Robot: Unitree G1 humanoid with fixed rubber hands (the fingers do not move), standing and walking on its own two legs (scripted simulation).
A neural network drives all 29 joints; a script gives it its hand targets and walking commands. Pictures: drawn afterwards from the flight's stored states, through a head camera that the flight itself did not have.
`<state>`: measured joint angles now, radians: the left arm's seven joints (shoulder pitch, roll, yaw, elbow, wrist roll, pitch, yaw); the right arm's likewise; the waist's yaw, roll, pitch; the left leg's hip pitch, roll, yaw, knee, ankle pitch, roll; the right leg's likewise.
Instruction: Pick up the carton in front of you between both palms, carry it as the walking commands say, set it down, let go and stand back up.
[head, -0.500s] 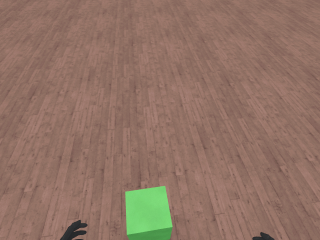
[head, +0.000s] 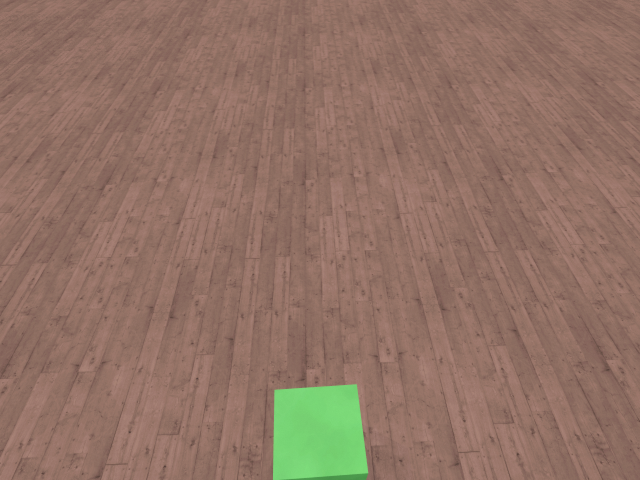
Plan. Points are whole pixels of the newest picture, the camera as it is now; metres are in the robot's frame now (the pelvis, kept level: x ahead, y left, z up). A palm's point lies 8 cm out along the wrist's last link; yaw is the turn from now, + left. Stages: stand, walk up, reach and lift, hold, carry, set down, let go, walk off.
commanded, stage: stand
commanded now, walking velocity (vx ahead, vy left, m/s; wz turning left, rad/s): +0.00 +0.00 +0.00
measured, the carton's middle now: (318, 444) +0.35 +0.05 -0.63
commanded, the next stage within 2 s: none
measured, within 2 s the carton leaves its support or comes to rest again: neither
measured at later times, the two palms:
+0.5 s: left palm out of the picture +0.00 +0.27 -0.11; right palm out of the picture +0.07 -0.25 -0.10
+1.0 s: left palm out of the picture -0.05 +0.25 -0.12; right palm out of the picture +0.04 -0.26 -0.11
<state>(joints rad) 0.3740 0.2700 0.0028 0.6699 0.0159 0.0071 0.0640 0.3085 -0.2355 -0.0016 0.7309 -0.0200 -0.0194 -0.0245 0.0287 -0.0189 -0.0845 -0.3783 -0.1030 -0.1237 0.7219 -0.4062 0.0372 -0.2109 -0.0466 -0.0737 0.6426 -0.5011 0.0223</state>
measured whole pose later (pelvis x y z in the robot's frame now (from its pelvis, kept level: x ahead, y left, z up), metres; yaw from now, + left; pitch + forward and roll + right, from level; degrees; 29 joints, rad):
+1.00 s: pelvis -0.03 -0.01 +0.01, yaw +3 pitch +0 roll -1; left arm 0.39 0.26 0.01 0.88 0.02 0.03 0.04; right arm 0.32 -0.23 0.00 0.84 -0.01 0.01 -0.04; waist 0.02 -0.01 0.00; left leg -0.31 -0.10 -0.19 0.64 -0.32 0.01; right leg -0.12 -0.03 -0.14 0.55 -0.42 0.00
